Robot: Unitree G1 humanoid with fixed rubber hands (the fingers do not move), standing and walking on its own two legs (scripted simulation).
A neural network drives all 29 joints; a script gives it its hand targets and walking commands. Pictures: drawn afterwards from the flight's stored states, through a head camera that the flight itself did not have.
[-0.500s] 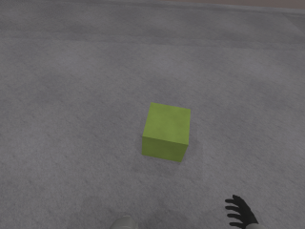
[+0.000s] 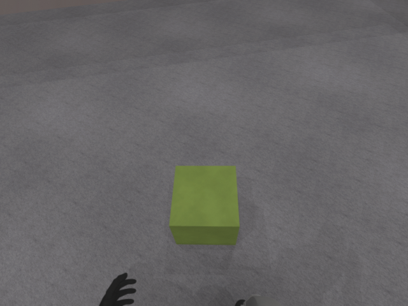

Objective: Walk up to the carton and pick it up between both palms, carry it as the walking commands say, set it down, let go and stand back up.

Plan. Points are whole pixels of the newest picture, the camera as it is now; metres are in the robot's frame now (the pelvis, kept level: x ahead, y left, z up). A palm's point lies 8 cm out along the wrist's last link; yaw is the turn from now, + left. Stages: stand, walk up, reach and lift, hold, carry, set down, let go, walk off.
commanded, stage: walk up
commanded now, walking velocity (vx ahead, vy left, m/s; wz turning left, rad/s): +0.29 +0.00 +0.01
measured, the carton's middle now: (205, 205) +0.61 +0.00 -0.63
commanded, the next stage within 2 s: none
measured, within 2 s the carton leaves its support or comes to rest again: neither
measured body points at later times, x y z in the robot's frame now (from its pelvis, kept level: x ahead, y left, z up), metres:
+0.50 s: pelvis +0.13 +0.03 +0.02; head +0.15 +0.05 +0.47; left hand +0.13 +0.26 -0.15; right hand +0.19 -0.20 -0.12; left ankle +0.15 +0.12 -0.72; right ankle +0.12 -0.09 -0.67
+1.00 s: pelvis +0.18 -0.01 +0.02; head +0.20 -0.02 +0.47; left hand +0.24 +0.21 -0.13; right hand +0.19 -0.23 -0.15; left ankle +0.15 +0.12 -0.72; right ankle +0.20 -0.10 -0.72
